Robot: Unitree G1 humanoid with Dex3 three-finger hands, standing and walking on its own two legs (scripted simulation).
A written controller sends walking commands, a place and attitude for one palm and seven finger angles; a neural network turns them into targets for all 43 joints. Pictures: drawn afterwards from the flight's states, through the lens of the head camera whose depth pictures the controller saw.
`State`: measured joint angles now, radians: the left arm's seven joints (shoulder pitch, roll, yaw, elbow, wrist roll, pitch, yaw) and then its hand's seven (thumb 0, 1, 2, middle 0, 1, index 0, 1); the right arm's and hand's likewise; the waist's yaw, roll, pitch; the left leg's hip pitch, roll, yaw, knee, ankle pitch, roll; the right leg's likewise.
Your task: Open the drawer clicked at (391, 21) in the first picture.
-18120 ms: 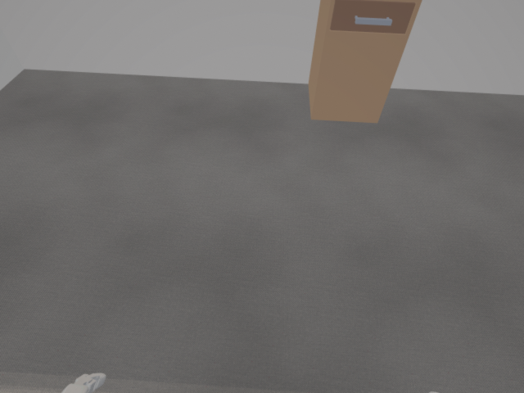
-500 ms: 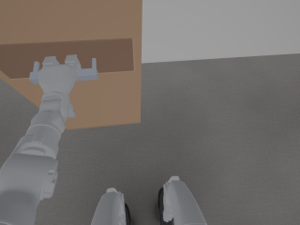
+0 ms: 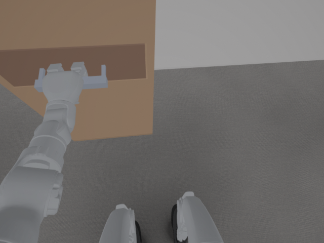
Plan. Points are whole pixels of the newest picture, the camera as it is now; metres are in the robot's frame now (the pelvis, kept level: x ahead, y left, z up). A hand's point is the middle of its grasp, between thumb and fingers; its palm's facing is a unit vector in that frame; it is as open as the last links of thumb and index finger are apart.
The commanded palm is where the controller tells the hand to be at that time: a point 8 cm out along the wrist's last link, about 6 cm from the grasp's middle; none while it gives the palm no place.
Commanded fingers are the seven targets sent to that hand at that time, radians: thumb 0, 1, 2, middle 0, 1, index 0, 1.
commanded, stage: close the thumb around the handle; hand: left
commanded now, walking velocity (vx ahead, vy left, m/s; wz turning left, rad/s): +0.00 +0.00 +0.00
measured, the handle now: (73, 77) +0.54 +0.20 -0.02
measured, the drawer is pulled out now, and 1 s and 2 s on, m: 0.00 0.08 0.21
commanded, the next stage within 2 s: pull the drawer open in 0.12 s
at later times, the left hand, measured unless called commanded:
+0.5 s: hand (73, 100) +0.49 +0.20 -0.04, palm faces -0.07 -0.05 -1.00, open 5.5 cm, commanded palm +0.45 +0.19 +0.01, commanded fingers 0.00 0.90 0.90 -0.40 -1.35 -0.40 -1.35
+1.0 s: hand (71, 124) +0.42 +0.20 -0.04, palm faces -0.07 -0.05 -1.00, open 5.5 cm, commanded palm +0.38 +0.19 +0.01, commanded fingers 0.00 0.90 0.90 -0.40 -1.35 -0.40 -1.35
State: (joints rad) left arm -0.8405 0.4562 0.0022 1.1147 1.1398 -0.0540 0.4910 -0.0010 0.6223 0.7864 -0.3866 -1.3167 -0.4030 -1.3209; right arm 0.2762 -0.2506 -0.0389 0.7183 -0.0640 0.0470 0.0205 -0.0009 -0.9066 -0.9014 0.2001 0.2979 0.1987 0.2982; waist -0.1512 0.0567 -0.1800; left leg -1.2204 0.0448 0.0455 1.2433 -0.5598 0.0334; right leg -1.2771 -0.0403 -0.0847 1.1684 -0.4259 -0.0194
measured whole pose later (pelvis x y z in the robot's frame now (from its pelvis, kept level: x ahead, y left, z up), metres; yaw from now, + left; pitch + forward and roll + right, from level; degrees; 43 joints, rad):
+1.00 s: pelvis +0.04 +0.00 +0.03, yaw -1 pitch +26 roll -1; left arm -0.39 0.30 -0.07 0.78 1.15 0.01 0.57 0.01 0.72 0.80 -0.31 -1.35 -0.42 -1.35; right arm 0.20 -0.23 -0.07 0.67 -0.06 0.11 0.03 0.00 -0.91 -0.90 0.20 0.30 0.20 0.30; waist -0.05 0.04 -0.19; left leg -0.98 0.04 0.06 1.10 -0.57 0.03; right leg -1.06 -0.03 -0.06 1.05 -0.45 -0.01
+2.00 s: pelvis +0.02 -0.02 +0.02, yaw +0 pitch +21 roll +1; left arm 0.06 0.26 -0.09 0.42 1.15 0.02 0.61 0.01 0.70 0.80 -0.32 -1.35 -0.42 -1.35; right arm 0.15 -0.23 -0.05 0.61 -0.06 0.05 0.01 0.01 -0.91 -0.90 0.20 0.30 0.20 0.30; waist -0.02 0.03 -0.19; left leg -0.94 0.04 0.07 1.14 -0.57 0.01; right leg -1.04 -0.03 -0.05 1.12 -0.46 -0.04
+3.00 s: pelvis +0.02 -0.03 +0.00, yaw +0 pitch +23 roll +2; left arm 0.52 0.29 -0.01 0.04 1.13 -0.13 0.58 0.03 0.68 0.73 -0.30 -1.35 -0.42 -1.35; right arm 0.10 -0.21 -0.03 0.51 -0.09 0.04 0.03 0.01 -0.91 -0.90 0.20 0.30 0.20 0.30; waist 0.02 0.02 -0.22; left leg -1.03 0.05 0.06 1.26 -0.63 -0.02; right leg -1.14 -0.02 -0.05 1.26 -0.52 -0.07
